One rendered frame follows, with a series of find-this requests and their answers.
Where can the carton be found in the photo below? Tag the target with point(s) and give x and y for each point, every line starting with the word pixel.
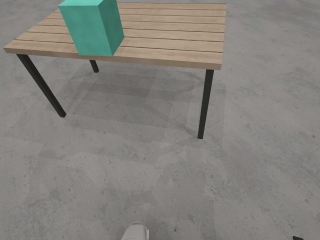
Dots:
pixel 94 25

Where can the table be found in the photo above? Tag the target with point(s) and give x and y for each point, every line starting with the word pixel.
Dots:
pixel 187 35

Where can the robot left thigh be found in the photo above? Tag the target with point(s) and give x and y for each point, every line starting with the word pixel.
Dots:
pixel 136 232

